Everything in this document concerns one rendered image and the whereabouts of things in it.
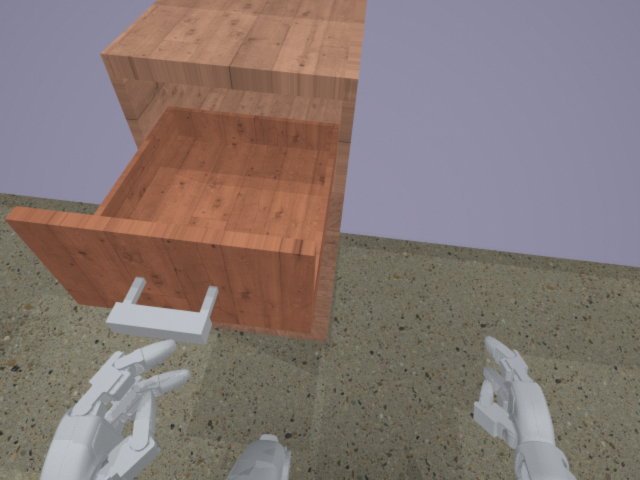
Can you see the left robot thigh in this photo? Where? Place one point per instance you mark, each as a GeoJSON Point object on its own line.
{"type": "Point", "coordinates": [262, 460]}

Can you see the cabinet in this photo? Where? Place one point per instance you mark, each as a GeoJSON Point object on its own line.
{"type": "Point", "coordinates": [293, 59]}

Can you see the handle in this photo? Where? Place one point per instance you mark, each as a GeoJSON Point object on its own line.
{"type": "Point", "coordinates": [161, 323]}

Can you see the robot right hand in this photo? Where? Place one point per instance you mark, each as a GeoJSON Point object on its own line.
{"type": "Point", "coordinates": [521, 401]}

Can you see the drawer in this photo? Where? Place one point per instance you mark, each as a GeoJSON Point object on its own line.
{"type": "Point", "coordinates": [235, 201]}

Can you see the left robot shin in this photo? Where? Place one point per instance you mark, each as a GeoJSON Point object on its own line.
{"type": "Point", "coordinates": [269, 437]}

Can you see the right robot forearm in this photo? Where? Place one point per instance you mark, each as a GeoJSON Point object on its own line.
{"type": "Point", "coordinates": [535, 460]}

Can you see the robot left hand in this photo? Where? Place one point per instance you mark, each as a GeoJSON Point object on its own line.
{"type": "Point", "coordinates": [86, 435]}

